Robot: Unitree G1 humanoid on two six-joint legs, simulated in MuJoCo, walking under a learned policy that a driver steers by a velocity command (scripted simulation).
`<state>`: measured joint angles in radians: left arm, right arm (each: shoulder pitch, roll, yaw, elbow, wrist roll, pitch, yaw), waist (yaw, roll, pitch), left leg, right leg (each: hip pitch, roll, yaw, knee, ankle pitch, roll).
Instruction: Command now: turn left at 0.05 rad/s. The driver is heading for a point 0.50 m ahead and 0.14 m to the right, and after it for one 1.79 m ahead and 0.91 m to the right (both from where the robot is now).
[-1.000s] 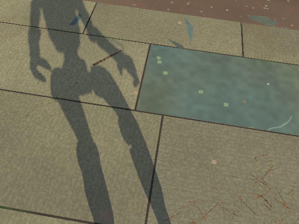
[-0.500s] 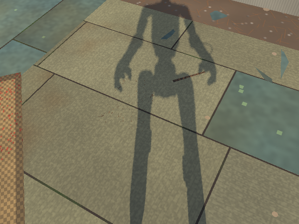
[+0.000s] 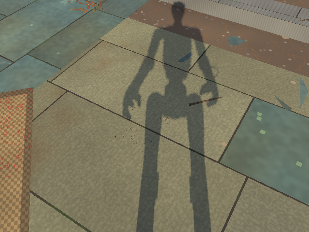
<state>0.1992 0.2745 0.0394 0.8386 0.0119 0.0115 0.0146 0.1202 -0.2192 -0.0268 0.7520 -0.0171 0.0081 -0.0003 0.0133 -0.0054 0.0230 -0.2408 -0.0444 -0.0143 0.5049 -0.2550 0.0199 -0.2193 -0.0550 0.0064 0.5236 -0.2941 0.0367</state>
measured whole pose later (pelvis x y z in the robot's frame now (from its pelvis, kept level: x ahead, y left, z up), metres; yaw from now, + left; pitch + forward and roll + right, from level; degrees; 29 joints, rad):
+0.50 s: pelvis +0.01 -0.01 +0.00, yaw +0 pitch -2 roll +0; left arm 0.22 0.24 0.02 0.96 0.00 -0.01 0.03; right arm 0.18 -0.24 -0.05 0.99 0.01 0.02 -0.03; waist 0.00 0.00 0.03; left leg -0.22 -0.01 -0.03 0.55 -0.31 0.01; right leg -0.18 -0.02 -0.01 0.53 -0.33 0.01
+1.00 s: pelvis +0.17 -0.01 +0.00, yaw +0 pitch +2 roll +0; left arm 0.02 0.25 0.02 0.76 -0.02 -0.09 -0.04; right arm 0.48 -0.20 -0.02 1.09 0.02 -0.08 -0.02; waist -0.08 -0.02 0.02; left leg 0.14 -0.02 -0.03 0.17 -0.35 0.02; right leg -0.67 -0.06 -0.05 0.72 -0.06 -0.01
